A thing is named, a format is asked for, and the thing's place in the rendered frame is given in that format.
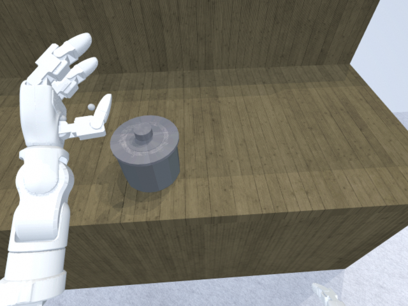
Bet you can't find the lid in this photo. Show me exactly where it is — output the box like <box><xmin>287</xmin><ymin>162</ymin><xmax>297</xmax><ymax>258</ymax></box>
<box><xmin>110</xmin><ymin>115</ymin><xmax>179</xmax><ymax>166</ymax></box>

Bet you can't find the pot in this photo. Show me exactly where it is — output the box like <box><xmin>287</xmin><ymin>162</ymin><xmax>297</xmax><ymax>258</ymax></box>
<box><xmin>118</xmin><ymin>147</ymin><xmax>180</xmax><ymax>193</ymax></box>

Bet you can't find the robot left hand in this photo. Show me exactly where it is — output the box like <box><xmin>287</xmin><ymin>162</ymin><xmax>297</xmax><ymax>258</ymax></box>
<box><xmin>20</xmin><ymin>33</ymin><xmax>112</xmax><ymax>148</ymax></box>

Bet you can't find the knob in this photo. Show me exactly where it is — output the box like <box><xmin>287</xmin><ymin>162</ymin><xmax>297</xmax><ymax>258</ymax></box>
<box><xmin>133</xmin><ymin>123</ymin><xmax>153</xmax><ymax>141</ymax></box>

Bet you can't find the robot right hand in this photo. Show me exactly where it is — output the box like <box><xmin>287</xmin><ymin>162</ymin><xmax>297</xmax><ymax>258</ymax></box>
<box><xmin>312</xmin><ymin>283</ymin><xmax>346</xmax><ymax>306</ymax></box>

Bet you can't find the table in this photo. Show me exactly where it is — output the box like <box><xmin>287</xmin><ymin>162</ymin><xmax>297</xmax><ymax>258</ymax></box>
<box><xmin>0</xmin><ymin>0</ymin><xmax>408</xmax><ymax>290</ymax></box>

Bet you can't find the robot left forearm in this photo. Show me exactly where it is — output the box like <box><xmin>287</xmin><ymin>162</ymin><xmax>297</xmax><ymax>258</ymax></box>
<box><xmin>0</xmin><ymin>145</ymin><xmax>75</xmax><ymax>306</ymax></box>

